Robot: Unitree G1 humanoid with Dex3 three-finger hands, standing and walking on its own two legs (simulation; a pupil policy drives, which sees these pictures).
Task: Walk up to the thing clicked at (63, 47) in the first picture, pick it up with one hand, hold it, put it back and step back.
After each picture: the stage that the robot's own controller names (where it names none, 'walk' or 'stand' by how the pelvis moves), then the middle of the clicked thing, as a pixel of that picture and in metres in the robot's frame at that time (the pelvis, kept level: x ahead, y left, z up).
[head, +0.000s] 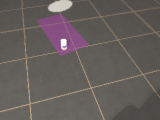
stand; (63, 44) +1.40 +0.19 -0.72
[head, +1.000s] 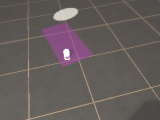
walk; (66, 54) +1.28 +0.24 -0.72
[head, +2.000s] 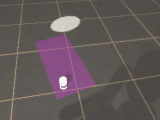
walk; (63, 83) +0.83 +0.17 -0.70
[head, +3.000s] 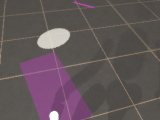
walk; (54, 118) +0.51 +0.17 -0.71
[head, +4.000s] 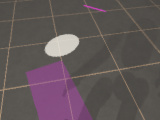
stand; out of the picture +0.36 +0.16 -0.71
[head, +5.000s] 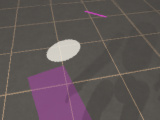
stand; out of the picture +0.35 +0.15 -0.72
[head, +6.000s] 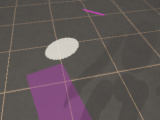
stand; out of the picture +0.37 +0.16 -0.73
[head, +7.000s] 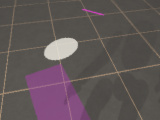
stand; out of the picture +0.36 +0.17 -0.73
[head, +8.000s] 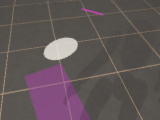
stand; out of the picture +0.35 +0.16 -0.73
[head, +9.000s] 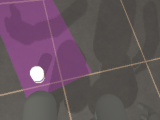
go down; (37, 75) +0.42 +0.20 -0.41
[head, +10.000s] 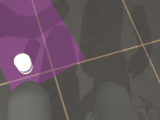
go down; (24, 64) +0.43 +0.24 -0.31
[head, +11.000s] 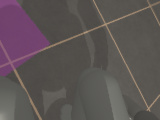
close in; out of the picture +0.40 +0.28 -0.22
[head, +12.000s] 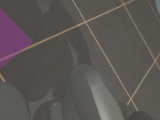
close; out of the picture +0.40 +0.29 -0.21
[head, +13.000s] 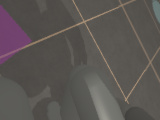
lift; out of the picture +0.38 +0.28 -0.22
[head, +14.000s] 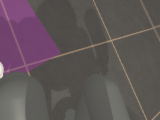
lift; out of the picture +0.33 +0.26 -0.16
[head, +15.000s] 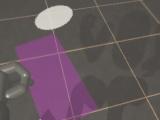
hold; out of the picture +0.31 +0.23 -0.58
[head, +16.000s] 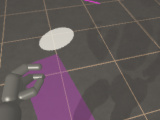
close; out of the picture +0.18 +0.07 -0.70
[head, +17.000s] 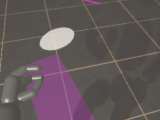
stand; out of the picture +0.18 +0.07 -0.70
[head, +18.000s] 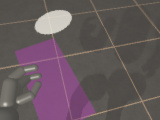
crouch; out of the picture +0.19 +0.07 -0.66
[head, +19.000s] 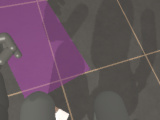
crouch; (56, 114) +0.25 +0.09 -0.40
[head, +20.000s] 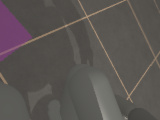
lower; out of the picture +0.24 +0.13 -0.25
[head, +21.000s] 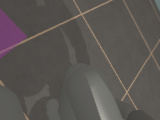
lower; out of the picture +0.24 +0.13 -0.25
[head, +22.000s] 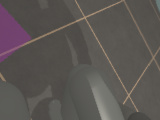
lower; out of the picture +0.24 +0.13 -0.24
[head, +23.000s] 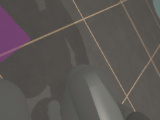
lower; out of the picture +0.25 +0.13 -0.25
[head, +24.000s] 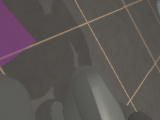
loosen; (3, 109) +0.25 +0.13 -0.25
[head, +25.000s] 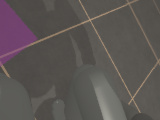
rise; (5, 107) +0.25 +0.13 -0.24
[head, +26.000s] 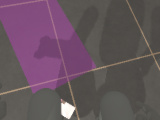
walk; (62, 107) +0.27 +0.09 -0.42
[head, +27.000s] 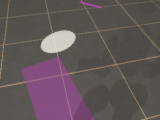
stand; out of the picture +0.19 +0.05 -0.69
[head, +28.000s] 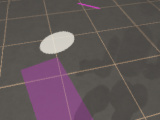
stand; out of the picture +0.20 +0.06 -0.69
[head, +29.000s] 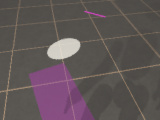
stand; out of the picture +0.21 +0.04 -0.74
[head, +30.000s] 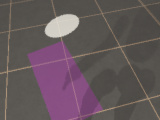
walk; out of the picture +0.25 +0.07 -0.71
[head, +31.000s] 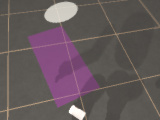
walk; (77, 112) +0.42 +0.00 -0.72
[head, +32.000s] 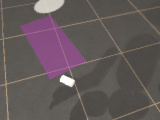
walk; (67, 81) +0.73 +0.12 -0.71
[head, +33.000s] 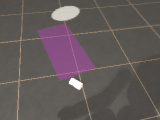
stand; (75, 83) +0.80 +0.03 -0.73
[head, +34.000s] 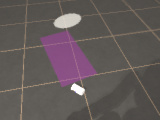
stand; (77, 89) +0.80 +0.04 -0.75
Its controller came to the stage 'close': yes
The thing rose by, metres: 0.36
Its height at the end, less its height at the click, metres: -0.02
